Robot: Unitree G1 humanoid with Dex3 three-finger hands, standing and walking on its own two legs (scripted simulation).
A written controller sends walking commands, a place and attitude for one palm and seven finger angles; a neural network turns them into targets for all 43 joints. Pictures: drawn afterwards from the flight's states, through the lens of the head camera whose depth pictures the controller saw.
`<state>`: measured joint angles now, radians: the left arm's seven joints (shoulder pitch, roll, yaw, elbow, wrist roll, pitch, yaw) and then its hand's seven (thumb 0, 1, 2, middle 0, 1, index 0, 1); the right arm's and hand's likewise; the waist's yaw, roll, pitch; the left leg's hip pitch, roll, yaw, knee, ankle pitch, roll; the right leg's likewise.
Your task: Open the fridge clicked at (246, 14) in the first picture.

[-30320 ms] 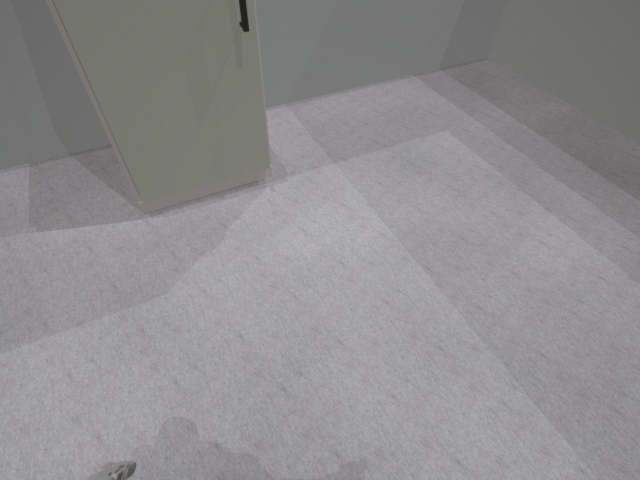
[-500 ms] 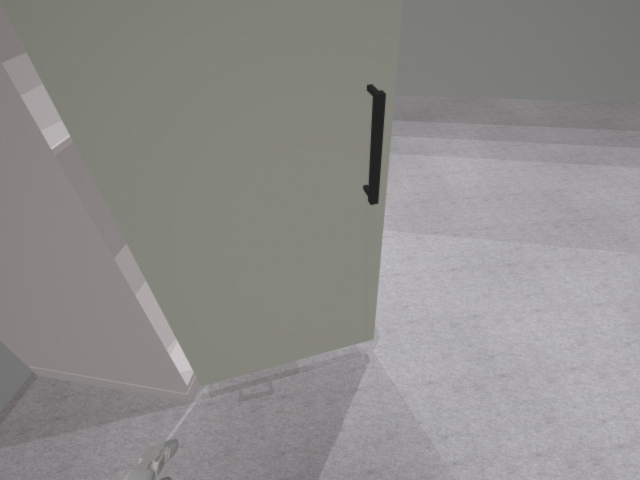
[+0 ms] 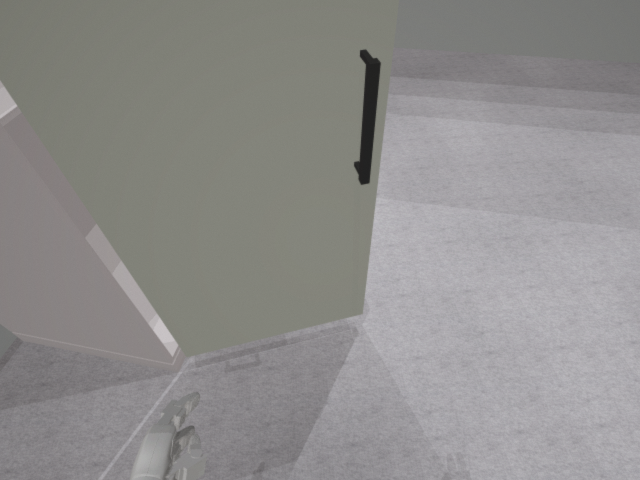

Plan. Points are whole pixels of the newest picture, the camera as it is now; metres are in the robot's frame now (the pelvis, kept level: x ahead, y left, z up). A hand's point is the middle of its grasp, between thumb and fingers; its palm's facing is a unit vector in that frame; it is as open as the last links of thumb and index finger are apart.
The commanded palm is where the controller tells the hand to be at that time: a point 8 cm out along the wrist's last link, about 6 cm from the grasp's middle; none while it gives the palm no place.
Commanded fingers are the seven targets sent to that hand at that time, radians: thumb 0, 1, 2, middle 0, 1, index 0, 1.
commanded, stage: stop stepping back and stand still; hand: right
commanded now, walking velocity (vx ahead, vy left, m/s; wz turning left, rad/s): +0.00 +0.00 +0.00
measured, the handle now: (364, 123) +0.69 -0.05 +0.08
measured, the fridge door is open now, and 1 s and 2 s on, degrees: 64 64 64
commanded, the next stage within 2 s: let the arm hang, fingers relaxed in 0.28 s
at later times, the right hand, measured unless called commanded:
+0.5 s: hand (551, 417) +0.21 -0.25 +0.00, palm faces +0.18 +0.87 -0.45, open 7.4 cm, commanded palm none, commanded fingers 0.00 -0.90 -0.90 0.20 0.30 0.20 0.30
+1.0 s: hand out of the picture -0.05 -0.18 -0.17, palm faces +0.04 +0.98 -0.21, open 7.3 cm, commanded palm none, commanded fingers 0.00 -0.90 -0.90 0.20 0.30 0.20 0.30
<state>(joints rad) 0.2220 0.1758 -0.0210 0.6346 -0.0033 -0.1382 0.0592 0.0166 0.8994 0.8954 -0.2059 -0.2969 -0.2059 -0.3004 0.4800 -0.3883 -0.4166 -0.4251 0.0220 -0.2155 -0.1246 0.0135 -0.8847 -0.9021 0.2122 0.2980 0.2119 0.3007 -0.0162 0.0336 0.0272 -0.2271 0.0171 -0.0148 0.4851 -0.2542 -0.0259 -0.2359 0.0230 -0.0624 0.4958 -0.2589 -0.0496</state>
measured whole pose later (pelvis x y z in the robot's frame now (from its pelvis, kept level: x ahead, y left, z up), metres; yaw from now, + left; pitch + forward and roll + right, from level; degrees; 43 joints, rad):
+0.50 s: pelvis +0.00 +0.01 -0.01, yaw -2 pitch +2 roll +1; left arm 0.14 0.29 0.02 0.75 0.01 -0.05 -0.01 0.01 0.90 0.90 -0.20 -0.30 -0.20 -0.30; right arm 0.30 -0.35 -0.16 0.18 -0.02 -0.06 -0.02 0.00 -0.89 -0.90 0.20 0.30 0.20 0.30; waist 0.00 -0.06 -0.05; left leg -0.31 0.02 0.03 0.58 -0.31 -0.01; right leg -0.33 0.03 -0.02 0.60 -0.30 -0.04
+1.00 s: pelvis +0.00 +0.00 +0.00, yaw -1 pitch +0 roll +1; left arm 0.34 0.13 0.00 1.11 0.02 0.02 0.03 0.01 0.91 0.90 -0.20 -0.30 -0.20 -0.30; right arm 0.33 -0.18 -0.01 1.14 -0.01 0.01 -0.02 0.00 -0.92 -0.90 0.20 0.30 0.20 0.30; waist 0.01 -0.02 0.05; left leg -0.19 0.02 0.01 0.41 -0.21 -0.02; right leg -0.22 0.02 -0.04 0.44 -0.22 -0.05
